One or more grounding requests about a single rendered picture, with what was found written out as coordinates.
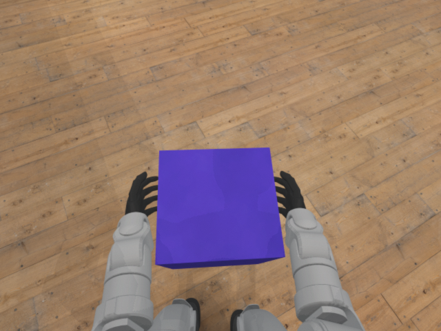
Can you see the left robot forearm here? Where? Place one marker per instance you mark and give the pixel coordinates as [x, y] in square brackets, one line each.
[126, 304]

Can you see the robot right hand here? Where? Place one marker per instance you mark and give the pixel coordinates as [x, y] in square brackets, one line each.
[293, 198]

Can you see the robot left hand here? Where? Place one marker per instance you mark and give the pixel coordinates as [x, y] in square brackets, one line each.
[136, 201]

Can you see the carton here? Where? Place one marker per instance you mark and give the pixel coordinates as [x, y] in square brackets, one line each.
[217, 207]

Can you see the left robot shin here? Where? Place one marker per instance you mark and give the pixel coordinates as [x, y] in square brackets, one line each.
[181, 301]

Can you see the right robot forearm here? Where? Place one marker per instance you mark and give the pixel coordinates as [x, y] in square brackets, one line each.
[319, 293]

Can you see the robot left foot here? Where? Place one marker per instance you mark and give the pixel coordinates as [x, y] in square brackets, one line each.
[195, 305]

